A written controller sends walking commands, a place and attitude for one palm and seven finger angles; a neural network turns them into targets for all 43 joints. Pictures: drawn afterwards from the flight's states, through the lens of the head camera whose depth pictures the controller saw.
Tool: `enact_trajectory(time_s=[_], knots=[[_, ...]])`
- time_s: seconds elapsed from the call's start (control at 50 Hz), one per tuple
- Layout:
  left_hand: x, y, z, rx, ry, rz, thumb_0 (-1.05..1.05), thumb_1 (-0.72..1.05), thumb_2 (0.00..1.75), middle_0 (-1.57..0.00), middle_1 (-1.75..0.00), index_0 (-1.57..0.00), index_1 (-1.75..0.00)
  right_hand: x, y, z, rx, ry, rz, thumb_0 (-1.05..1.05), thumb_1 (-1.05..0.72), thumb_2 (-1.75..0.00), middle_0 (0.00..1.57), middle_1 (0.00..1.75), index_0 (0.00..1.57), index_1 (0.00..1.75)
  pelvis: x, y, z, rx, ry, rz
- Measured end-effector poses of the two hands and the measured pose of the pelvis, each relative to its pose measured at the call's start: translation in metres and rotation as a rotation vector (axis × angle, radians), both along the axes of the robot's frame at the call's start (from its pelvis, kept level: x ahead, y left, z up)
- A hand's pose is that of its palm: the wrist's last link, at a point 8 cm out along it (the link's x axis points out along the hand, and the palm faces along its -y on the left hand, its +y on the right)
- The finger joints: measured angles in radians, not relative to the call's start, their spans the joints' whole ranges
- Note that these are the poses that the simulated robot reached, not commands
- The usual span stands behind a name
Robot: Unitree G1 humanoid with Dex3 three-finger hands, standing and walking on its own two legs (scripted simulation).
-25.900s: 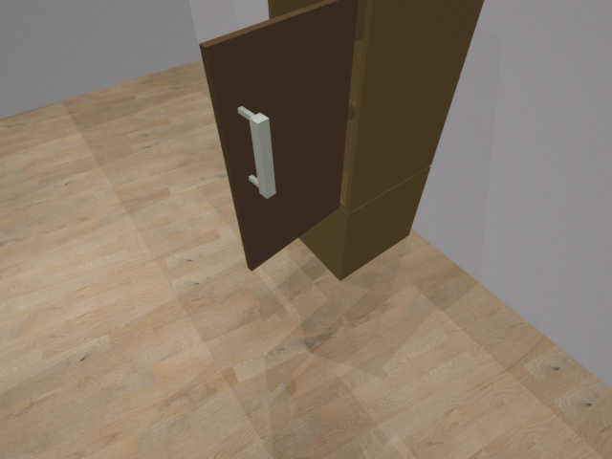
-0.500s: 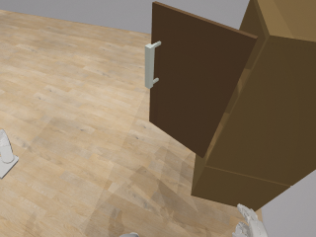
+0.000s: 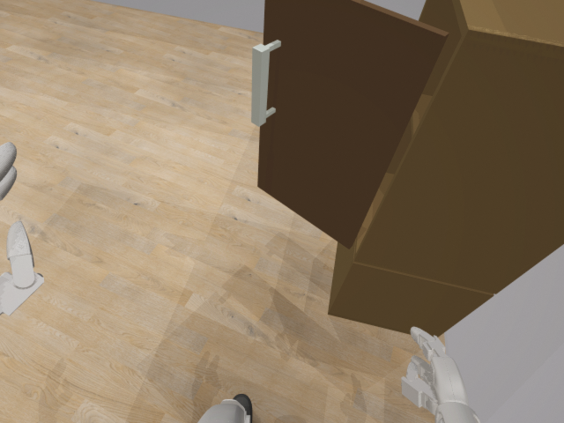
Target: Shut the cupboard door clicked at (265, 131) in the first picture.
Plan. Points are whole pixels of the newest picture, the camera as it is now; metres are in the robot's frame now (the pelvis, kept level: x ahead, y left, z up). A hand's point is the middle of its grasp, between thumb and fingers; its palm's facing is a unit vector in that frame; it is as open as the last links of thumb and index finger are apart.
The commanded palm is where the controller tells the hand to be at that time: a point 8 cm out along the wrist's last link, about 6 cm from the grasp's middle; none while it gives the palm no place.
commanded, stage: step back with the hand held close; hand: left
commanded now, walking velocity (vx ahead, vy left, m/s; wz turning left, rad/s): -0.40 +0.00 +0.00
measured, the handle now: (266, 84) +0.76 +0.09 +0.05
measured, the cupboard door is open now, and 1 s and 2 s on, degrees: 63 63 63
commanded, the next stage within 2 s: stop stepping back and stand still in 0.16 s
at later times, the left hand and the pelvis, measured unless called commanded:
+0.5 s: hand out of the picture +0.10 +0.28 +0.18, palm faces +0.40 -0.81 -0.43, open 7.5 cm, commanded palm +0.04 +0.32 +0.19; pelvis -0.10 +0.02 +0.01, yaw +0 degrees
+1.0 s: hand out of the picture +0.07 +0.31 +0.18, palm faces +0.41 -0.80 -0.43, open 7.5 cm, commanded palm +0.03 +0.35 +0.19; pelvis -0.12 +0.05 +0.01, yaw -2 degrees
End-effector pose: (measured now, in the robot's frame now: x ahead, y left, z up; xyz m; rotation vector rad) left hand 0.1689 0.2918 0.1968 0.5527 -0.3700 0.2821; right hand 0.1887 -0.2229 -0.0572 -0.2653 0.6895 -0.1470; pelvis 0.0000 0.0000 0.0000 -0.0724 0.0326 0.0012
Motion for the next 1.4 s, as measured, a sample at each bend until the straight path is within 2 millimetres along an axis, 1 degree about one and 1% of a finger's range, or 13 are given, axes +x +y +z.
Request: enact_trajectory(time_s=[0.06,0.14,0.28,0.4,0.5,0.68,0.82,0.94,1.04,1.12,1.18,1.3,1.4], knots=[[-0.019,-0.002,0.007,0.038,0.002,-0.001,0.02,0.88,0.9,-0.22,-0.3,-0.21,-0.3,-0.012,-0.003,0.005,0.01,-0.017,-0.013,0.01,-0.9,-0.9,0.2,0.3,0.2,0.3,-0.01,-0.004,0.001,0.012,-0.002,0.012],[-0.041,0.012,0.01,0.017,-0.012,0.07,0.02,0.88,0.9,-0.22,-0.3,-0.22,-0.3,-0.037,-0.007,0.008,-0.019,0.038,-0.028,0.01,-0.9,-0.9,0.2,0.3,0.2,0.3,-0.015,0.001,0.008,0.048,0.006,0.006],[-0.058,0.043,-0.008,-0.049,0.006,0.122,0.02,0.88,0.9,-0.21,-0.3,-0.21,-0.3,-0.081,-0.002,0.0,-0.059,0.099,-0.063,0.01,-0.91,-0.9,0.2,0.3,0.2,0.3,-0.053,0.02,0.005,0.047,0.001,0.018],[-0.09,0.034,-0.005,-0.04,0.059,0.072,0.02,0.88,0.9,-0.21,-0.3,-0.21,-0.3,-0.12,0.016,0.007,-0.004,0.045,-0.053,0.01,-0.91,-0.9,0.2,0.3,0.2,0.3,-0.08,0.021,0.01,0.015,0.007,-0.001],[-0.113,0.03,-0.003,-0.047,0.044,0.082,0.02,0.88,0.9,-0.22,-0.3,-0.21,-0.3,-0.15,0.019,-0.002,0.014,0.06,-0.039,0.01,-0.9,-0.9,0.2,0.3,0.2,0.3,-0.1,0.018,0.008,0.023,-0.01,-0.007],[-0.128,0.048,-0.011,-0.148,-0.049,0.131,0.02,0.88,0.9,-0.21,-0.3,-0.21,-0.3,-0.185,0.008,-0.014,-0.045,0.089,-0.102,0.01,-0.9,-0.9,0.2,0.3,0.2,0.3,-0.108,0.035,-0.001,0.014,-0.082,0.002],[-0.118,0.063,-0.002,-0.127,-0.051,0.121,0.02,0.88,0.9,-0.21,-0.3,-0.21,-0.3,-0.191,0.027,-0.005,-0.019,0.053,-0.108,0.01,-0.91,-0.9,0.2,0.3,0.2,0.3,-0.119,0.044,0.004,0.019,-0.082,-0.008],[-0.136,0.049,0.004,-0.036,0.048,0.071,0.02,0.89,0.9,-0.21,-0.3,-0.21,-0.3,-0.188,0.044,-0.004,0.041,0.052,-0.057,0.01,-0.9,-0.9,0.2,0.3,0.2,0.3,-0.128,0.045,0.009,0.046,-0.05,-0.03],[-0.138,0.066,-0.005,-0.081,0.053,0.133,0.02,0.88,0.9,-0.22,-0.3,-0.21,-0.3,-0.189,0.045,-0.011,0.018,0.12,-0.059,0.01,-0.9,-0.9,0.2,0.3,0.2,0.3,-0.12,0.055,0.012,0.053,-0.038,-0.028],[-0.126,0.087,-0.017,-0.127,0.044,0.184,0.02,0.88,0.9,-0.22,-0.3,-0.21,-0.3,-0.179,0.047,-0.016,-0.025,0.129,-0.07,0.01,-0.9,-0.9,0.2,0.3,0.2,0.3,-0.112,0.07,0.006,0.035,-0.041,-0.002],[-0.116,0.096,-0.02,-0.133,0.064,0.18,0.02,0.88,0.9,-0.21,-0.3,-0.21,-0.3,-0.169,0.056,-0.009,-0.025,0.109,-0.081,0.01,-0.91,-0.9,0.2,0.3,0.2,0.3,-0.109,0.078,0.008,0.056,-0.048,-0.021],[-0.1,0.094,-0.005,-0.065,0.053,0.093,0.02,0.89,0.9,-0.21,-0.3,-0.21,-0.3,-0.145,0.081,0.006,0.009,0.022,-0.047,0.01,-0.91,-0.9,0.2,0.3,0.2,0.3,-0.106,0.086,0.012,0.051,-0.025,-0.03],[-0.099,0.094,-0.002,-0.029,0.08,0.062,0.02,0.89,0.9,-0.21,-0.3,-0.21,-0.3,-0.136,0.093,0.009,0.041,0.002,-0.034,0.01,-0.9,-0.9,0.2,0.3,0.2,0.3,-0.105,0.089,0.013,0.047,-0.012,-0.035]])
